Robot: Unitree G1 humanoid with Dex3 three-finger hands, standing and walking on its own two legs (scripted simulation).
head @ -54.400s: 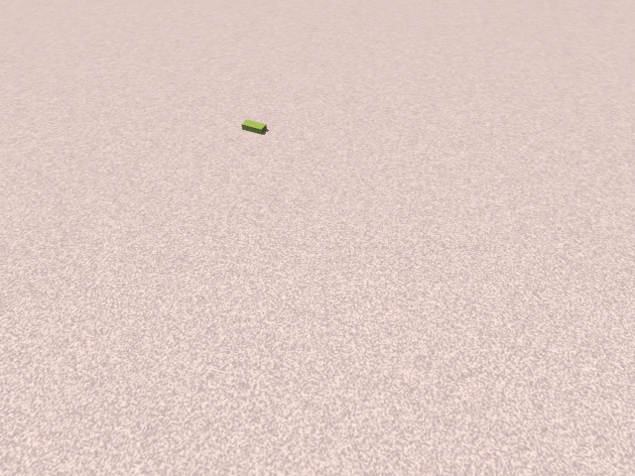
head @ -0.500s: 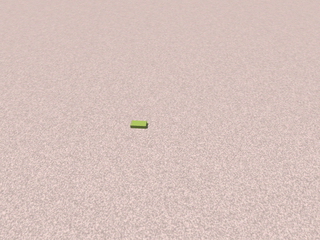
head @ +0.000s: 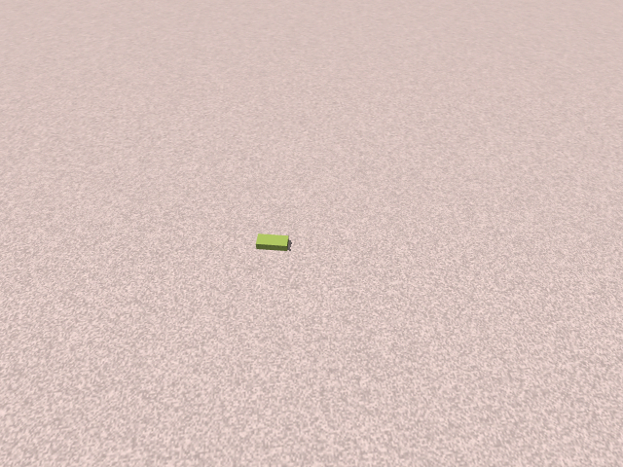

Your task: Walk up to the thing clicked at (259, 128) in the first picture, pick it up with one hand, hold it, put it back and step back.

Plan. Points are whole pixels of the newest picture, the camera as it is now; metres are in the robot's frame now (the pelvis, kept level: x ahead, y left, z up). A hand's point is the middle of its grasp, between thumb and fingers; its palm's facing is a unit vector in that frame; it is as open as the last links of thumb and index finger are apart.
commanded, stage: step back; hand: left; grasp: from above
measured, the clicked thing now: (272, 242) +1.08 +0.22 -0.75
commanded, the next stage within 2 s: stand in 0.28 s
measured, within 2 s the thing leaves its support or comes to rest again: neither
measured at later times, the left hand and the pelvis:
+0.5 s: hand out of the picture +0.12 +0.25 -0.14, palm faces -0.03 -0.94 -0.34, open 7.4 cm; pelvis +0.01 +0.01 +0.02, yaw -1 degrees
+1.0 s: hand out of the picture +0.08 +0.25 -0.14, palm faces -0.04 -0.94 -0.34, open 7.4 cm; pelvis +0.01 +0.00 +0.02, yaw -1 degrees
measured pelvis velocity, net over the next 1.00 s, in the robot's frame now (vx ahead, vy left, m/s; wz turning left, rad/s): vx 0.01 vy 0.00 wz -0.01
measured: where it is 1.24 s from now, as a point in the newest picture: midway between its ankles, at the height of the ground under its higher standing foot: outside the picture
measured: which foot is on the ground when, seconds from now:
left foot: down 0.00-1.00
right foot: down 0.00-1.00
